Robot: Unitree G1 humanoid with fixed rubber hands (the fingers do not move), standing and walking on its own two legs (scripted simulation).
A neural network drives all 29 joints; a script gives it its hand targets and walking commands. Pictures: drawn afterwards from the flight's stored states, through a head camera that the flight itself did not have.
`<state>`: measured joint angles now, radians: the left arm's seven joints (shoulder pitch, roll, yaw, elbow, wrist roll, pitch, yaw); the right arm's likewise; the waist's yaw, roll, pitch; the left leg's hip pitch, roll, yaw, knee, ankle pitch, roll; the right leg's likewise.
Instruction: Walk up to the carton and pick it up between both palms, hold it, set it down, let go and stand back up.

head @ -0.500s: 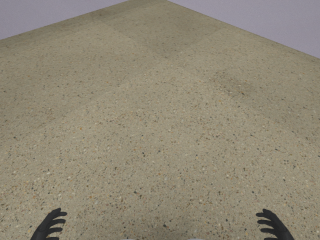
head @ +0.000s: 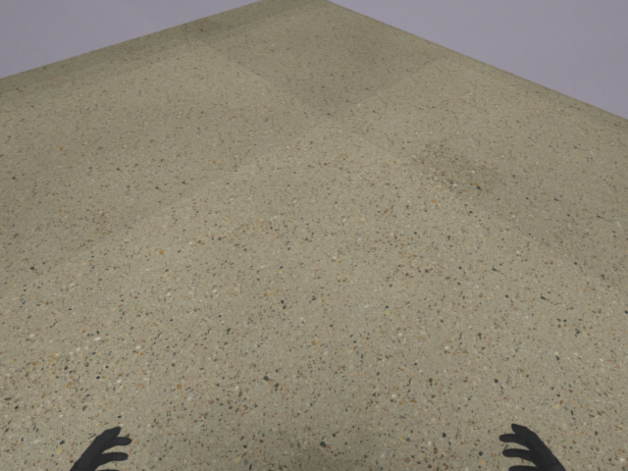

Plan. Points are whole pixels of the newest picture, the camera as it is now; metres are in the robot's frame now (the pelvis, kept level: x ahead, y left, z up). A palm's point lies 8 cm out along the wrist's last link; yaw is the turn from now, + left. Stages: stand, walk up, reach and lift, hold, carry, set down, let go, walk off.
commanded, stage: stand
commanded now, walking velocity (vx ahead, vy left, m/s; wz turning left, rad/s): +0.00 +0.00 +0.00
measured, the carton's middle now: out of the picture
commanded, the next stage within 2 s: none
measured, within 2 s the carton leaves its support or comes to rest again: neither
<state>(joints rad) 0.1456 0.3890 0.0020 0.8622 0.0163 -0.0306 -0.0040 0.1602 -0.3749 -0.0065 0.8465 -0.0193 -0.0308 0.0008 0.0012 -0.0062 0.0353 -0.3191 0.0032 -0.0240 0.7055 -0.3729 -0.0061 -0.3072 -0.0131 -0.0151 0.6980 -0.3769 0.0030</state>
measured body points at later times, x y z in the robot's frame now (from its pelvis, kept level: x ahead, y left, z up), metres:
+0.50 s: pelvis +0.00 +0.00 +0.02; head +0.00 +0.00 +0.47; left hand +0.10 +0.31 -0.10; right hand +0.10 -0.30 -0.10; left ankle +0.00 +0.13 -0.72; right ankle +0.00 -0.12 -0.72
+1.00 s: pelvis +0.00 +0.00 +0.03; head +0.00 +0.00 +0.48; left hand +0.08 +0.31 -0.09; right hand +0.09 -0.31 -0.09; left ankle +0.00 +0.13 -0.72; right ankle +0.00 -0.12 -0.72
